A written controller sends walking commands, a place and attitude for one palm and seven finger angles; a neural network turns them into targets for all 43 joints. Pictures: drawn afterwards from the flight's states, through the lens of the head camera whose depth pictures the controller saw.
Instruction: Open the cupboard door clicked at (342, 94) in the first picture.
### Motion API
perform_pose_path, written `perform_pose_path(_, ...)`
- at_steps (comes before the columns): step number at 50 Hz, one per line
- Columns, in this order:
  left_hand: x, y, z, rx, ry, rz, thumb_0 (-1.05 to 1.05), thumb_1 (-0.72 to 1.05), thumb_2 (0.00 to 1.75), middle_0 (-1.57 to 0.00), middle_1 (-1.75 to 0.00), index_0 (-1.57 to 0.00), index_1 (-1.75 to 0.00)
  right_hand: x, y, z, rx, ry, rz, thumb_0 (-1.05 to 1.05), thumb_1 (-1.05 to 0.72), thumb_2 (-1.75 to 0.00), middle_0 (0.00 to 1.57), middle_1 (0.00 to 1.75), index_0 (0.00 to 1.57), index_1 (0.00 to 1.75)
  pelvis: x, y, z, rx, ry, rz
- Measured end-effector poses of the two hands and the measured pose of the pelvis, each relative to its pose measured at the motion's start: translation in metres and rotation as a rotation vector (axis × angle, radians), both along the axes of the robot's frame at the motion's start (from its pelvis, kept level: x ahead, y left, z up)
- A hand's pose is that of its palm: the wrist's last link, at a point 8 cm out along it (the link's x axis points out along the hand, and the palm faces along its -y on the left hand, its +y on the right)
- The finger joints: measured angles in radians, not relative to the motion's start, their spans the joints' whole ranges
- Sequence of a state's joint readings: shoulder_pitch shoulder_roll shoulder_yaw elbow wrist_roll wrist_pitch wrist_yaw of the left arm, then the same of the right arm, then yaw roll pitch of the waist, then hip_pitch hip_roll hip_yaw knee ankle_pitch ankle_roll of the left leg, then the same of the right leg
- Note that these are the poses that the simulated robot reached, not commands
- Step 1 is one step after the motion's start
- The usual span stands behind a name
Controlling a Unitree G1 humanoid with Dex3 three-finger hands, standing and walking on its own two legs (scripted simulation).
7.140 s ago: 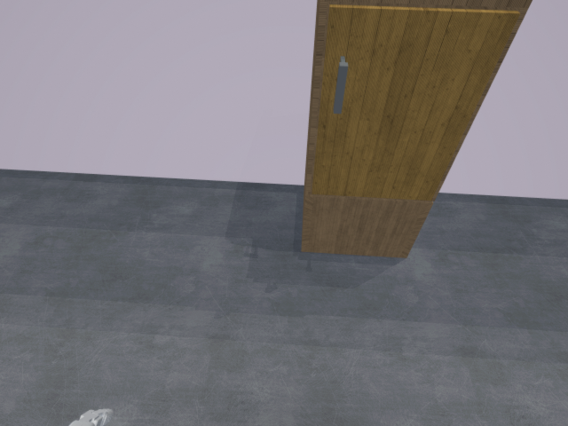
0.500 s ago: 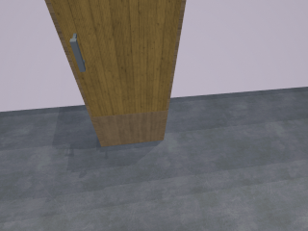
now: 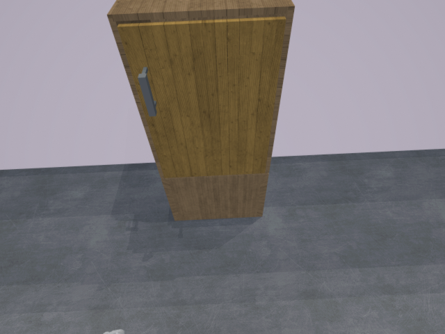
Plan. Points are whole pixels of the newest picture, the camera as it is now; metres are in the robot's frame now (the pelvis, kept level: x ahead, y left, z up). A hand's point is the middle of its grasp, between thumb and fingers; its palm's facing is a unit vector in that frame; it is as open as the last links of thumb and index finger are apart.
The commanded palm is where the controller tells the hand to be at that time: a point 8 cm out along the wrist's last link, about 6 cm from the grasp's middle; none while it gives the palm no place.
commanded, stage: take the last steps up to it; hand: left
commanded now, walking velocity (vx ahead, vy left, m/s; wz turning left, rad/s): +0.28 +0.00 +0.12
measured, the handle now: (149, 92) +0.72 +0.24 +0.04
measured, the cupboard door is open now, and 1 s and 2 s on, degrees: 0 0 0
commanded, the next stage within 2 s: come to a stop and stand still in 0.68 s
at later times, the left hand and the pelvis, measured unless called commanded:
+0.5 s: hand out of the picture -0.07 +0.17 -0.17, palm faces +0.20 -0.97 -0.13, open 7.4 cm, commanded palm none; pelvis +0.07 +0.04 +0.00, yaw +4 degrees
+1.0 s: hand (145, 267) +0.29 +0.20 -0.15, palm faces +0.04 -0.97 -0.26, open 7.3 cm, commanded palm none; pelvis +0.19 +0.02 +0.00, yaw +3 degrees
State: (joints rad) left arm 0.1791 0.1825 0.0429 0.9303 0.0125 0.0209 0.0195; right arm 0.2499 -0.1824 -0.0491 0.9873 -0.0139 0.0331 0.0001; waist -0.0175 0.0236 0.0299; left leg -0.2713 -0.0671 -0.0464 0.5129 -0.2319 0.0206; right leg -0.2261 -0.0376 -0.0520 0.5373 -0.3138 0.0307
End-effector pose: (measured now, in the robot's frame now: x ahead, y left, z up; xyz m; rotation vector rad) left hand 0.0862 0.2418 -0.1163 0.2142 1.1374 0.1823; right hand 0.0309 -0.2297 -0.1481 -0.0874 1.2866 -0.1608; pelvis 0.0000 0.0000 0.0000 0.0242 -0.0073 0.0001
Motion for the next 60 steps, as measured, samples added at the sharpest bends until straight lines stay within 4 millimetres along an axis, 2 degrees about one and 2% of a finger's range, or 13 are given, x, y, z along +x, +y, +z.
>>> perform_pose_path(6,-0.038,-0.023,0.009,-0.016,0.039,0.049,0.00,0.91,0.90,-0.20,-0.30,-0.21,-0.30,-0.008,-0.017,0.003,0.020,0.055,0.024,0.01,-0.91,-0.90,0.20,0.30,0.20,0.30,0.003,-0.013,0.011,0.010,-0.009,0.025)
perform_pose_path(13,-0.098,-0.029,0.006,-0.038,0.181,0.149,0.00,0.92,0.90,-0.20,-0.30,-0.21,-0.30,0.009,-0.025,0.010,-0.003,0.075,0.064,0.01,-0.91,-0.90,0.20,0.29,0.19,0.30,0.020,-0.012,0.016,0.005,-0.004,0.061)
perform_pose_path(20,-0.150,-0.035,-0.006,-0.127,0.372,0.247,0.01,0.91,0.90,-0.20,-0.30,-0.20,-0.30,0.070,0.002,0.016,-0.027,0.039,0.144,0.01,-0.91,-0.90,0.19,0.29,0.19,0.30,0.046,0.010,0.012,-0.013,0.009,0.078)
perform_pose_path(25,-0.160,-0.024,-0.025,-0.191,0.499,0.272,0.01,0.91,0.90,-0.20,-0.30,-0.20,-0.30,0.127,0.040,0.014,-0.049,-0.078,0.171,0.01,-0.91,-0.90,0.19,0.29,0.19,0.30,0.071,0.036,-0.003,-0.026,0.009,0.065)
perform_pose_path(29,-0.118,-0.004,-0.027,-0.187,0.495,0.204,0.01,0.91,0.90,-0.20,-0.30,-0.20,-0.30,0.140,0.055,0.021,-0.055,-0.133,0.096,0.00,-0.93,-0.90,0.20,0.30,0.20,0.30,0.090,0.045,0.002,-0.019,-0.003,0.030)
perform_pose_path(33,-0.039,0.017,-0.026,-0.154,0.354,0.147,0.01,0.91,0.90,-0.20,-0.30,-0.20,-0.30,0.137,0.049,0.026,-0.076,-0.094,0.063,-0.02,-0.96,-0.90,0.20,0.30,0.20,0.30,0.111,0.048,0.008,-0.017,-0.002,0.027)
perform_pose_path(38,0.065,0.033,-0.019,-0.086,0.166,0.093,0.01,0.93,0.90,-0.19,-0.30,-0.20,-0.30,0.119,0.045,0.015,-0.049,0.039,0.038,-0.01,-0.94,-0.90,0.20,0.30,0.20,0.30,0.140,0.043,0.008,-0.007,-0.006,0.030)
perform_pose_path(42,0.135,0.035,-0.012,-0.028,0.069,0.041,0.01,0.93,0.90,-0.19,-0.30,-0.20,-0.30,0.107,0.041,-0.001,-0.005,0.146,-0.003,0.00,-0.93,-0.90,0.20,0.30,0.20,0.30,0.168,0.030,0.000,0.001,-0.016,0.025)
perform_pose_path(45,0.172,0.027,-0.011,0.004,0.018,0.017,0.01,0.93,0.90,-0.19,-0.30,-0.20,-0.30,0.107,0.036,-0.014,0.022,0.214,-0.021,0.00,-0.92,-0.90,0.20,0.30,0.20,0.30,0.186,0.020,-0.008,-0.011,-0.019,0.031)
perform_pose_path(48,0.189,0.016,-0.006,0.002,0.004,0.005,0.01,0.92,0.90,-0.19,-0.30,-0.20,-0.30,0.118,0.033,-0.013,0.028,0.238,-0.027,0.01,-0.92,-0.90,0.20,0.30,0.20,0.30,0.192,0.017,-0.004,-0.009,-0.016,0.042)
perform_pose_path(51,0.193,0.008,-0.004,-0.010,0.014,0.012,0.00,0.92,0.90,-0.20,-0.30,-0.20,-0.30,0.139,0.031,-0.010,0.022,0.215,-0.011,0.01,-0.92,-0.90,0.20,0.30,0.20,0.30,0.192,0.017,0.001,0.002,-0.015,0.043)
perform_pose_path(55,0.183,0.007,-0.007,-0.033,0.037,0.030,0.00,0.91,0.90,-0.20,-0.30,-0.21,-0.30,0.171,0.030,-0.006,0.005,0.138,0.015,0.01,-0.91,-0.90,0.20,0.29,0.20,0.30,0.186,0.025,0.003,0.003,-0.012,0.040)
perform_pose_path(60,0.163,0.030,-0.016,-0.043,0.051,0.052,0.00,0.92,0.90,-0.20,-0.30,-0.21,-0.30,0.202,0.038,0.005,-0.035,0.018,0.050,0.01,-0.91,-0.90,0.20,0.29,0.19,0.30,0.174,0.040,0.000,-0.012,-0.012,0.035)
